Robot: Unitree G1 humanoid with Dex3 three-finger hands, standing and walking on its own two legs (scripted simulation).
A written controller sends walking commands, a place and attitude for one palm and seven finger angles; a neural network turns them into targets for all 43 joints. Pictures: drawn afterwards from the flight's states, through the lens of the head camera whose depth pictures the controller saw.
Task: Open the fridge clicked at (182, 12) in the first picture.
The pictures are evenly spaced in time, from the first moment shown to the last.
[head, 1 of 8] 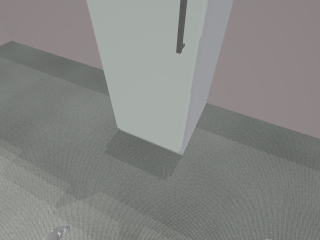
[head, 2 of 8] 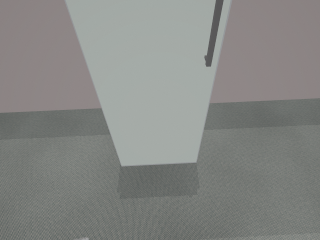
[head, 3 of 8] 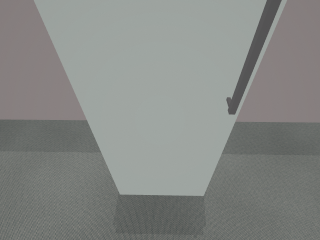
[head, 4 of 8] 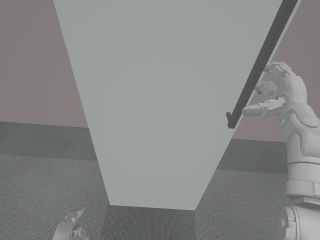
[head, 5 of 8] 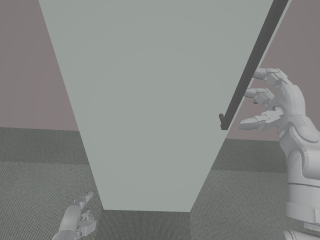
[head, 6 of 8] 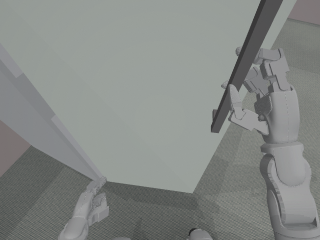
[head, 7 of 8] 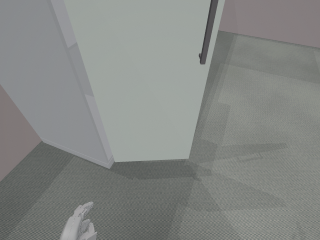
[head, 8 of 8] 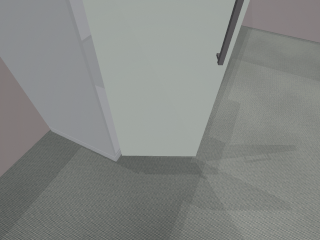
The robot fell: no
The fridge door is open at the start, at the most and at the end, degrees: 0 77 65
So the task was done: yes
